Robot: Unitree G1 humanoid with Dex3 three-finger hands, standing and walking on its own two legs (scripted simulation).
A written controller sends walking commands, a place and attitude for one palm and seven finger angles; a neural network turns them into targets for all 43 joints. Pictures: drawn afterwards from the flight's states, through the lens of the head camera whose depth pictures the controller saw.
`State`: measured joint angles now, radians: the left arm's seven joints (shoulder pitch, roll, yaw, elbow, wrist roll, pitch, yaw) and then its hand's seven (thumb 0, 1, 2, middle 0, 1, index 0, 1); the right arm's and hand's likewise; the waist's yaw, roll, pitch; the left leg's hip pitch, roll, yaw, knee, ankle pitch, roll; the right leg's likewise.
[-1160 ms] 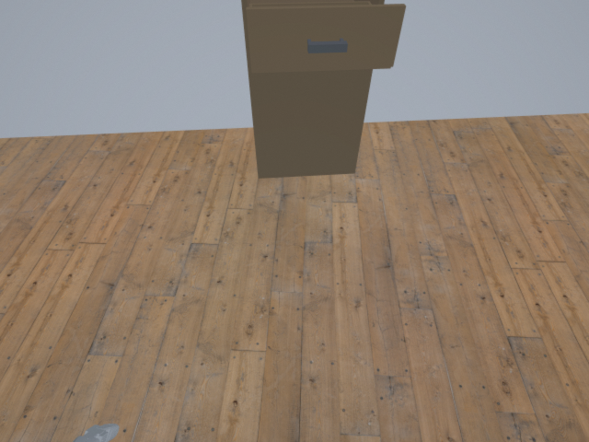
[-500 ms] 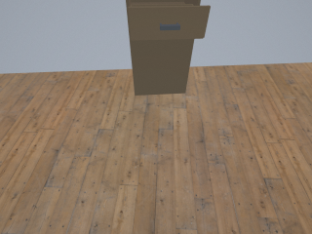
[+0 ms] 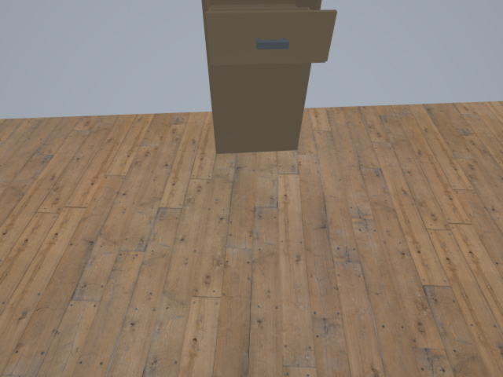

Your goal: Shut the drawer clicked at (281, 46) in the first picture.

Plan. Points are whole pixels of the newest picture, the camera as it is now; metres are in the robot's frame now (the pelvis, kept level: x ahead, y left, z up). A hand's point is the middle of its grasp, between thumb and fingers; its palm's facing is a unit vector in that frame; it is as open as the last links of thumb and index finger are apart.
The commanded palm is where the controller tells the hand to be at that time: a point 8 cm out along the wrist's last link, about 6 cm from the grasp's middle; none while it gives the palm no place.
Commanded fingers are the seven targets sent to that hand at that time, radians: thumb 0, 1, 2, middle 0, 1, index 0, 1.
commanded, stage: look at it before walking up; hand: left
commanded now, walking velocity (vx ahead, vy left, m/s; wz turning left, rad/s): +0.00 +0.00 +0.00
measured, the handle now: (271, 42) +1.19 -0.01 +0.02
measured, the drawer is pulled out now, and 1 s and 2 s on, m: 0.29 0.29 0.29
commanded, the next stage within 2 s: walk to a spot facing it in 0.28 s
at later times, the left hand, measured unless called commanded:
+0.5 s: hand out of the picture +0.07 +0.24 -0.16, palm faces -0.03 -0.95 -0.31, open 7.4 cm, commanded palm none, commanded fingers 0.00 0.90 0.90 -0.20 -0.30 -0.20 -0.30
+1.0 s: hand out of the picture +0.13 +0.14 -0.17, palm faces -0.19 -0.97 -0.17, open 7.4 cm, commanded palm none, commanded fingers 0.00 0.90 0.90 -0.20 -0.30 -0.20 -0.30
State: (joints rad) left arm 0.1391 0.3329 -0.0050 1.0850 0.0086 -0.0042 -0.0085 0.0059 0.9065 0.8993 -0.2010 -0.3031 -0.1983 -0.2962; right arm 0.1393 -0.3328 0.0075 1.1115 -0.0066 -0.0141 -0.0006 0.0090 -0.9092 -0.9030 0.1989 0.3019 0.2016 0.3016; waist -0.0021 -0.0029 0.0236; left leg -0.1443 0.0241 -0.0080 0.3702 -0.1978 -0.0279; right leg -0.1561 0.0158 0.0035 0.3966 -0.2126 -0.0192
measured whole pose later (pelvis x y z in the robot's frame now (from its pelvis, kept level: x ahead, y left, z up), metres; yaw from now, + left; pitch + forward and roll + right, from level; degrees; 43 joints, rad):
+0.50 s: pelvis +0.01 +0.01 +0.00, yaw -2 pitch -1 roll +0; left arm 0.18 0.32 0.00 1.08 0.01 0.01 0.00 0.01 0.91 0.90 -0.20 -0.30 -0.20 -0.30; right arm 0.14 -0.32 0.01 1.10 -0.01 -0.01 -0.01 0.01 -0.91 -0.90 0.20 0.30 0.20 0.30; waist 0.01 0.00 0.01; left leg -0.15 0.03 0.02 0.41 -0.24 -0.02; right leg -0.16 0.02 0.03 0.42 -0.23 -0.01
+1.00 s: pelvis +0.13 -0.04 +0.00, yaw -16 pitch +0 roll +0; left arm 0.42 0.14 0.03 1.05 0.02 -0.05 -0.01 0.00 0.91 0.90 -0.20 -0.30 -0.20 -0.30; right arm 0.19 -0.20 -0.05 1.00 -0.02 -0.01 0.02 0.01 -0.91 -0.90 0.19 0.30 0.20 0.30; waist 0.02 0.00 0.03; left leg -0.60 0.12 0.06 1.03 -0.24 -0.06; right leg -0.11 0.06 0.01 0.40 -0.29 -0.07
